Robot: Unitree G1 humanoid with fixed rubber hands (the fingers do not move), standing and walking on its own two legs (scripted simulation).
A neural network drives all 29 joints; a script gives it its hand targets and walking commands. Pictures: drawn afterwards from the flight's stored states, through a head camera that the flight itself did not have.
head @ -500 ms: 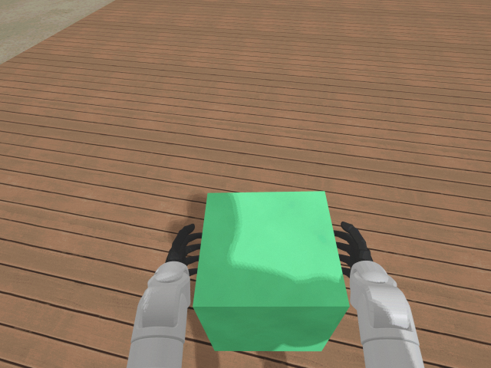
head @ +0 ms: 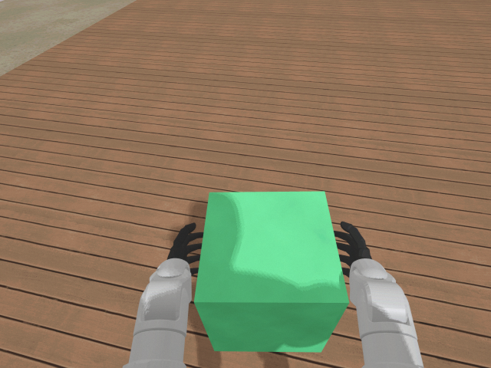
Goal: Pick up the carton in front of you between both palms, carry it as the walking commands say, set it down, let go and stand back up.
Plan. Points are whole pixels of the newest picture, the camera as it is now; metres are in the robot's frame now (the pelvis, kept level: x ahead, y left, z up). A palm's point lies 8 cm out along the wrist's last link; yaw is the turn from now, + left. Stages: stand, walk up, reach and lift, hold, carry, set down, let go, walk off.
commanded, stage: carry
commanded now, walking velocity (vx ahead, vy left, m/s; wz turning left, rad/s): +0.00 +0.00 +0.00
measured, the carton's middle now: (267, 274) +0.30 +0.00 -0.04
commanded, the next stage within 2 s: hold in 0.80 s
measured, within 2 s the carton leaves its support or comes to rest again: neither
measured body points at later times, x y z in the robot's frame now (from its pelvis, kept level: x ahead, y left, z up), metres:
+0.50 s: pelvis -0.02 +0.00 +0.00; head -0.04 +0.00 +0.45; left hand +0.27 +0.15 +0.02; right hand +0.27 -0.15 +0.03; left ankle -0.03 +0.09 -0.74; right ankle +0.04 -0.11 -0.74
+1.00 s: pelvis -0.02 -0.01 +0.01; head -0.04 -0.02 +0.45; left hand +0.25 +0.15 +0.03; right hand +0.26 -0.15 +0.03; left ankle -0.03 +0.10 -0.74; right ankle +0.03 -0.12 -0.74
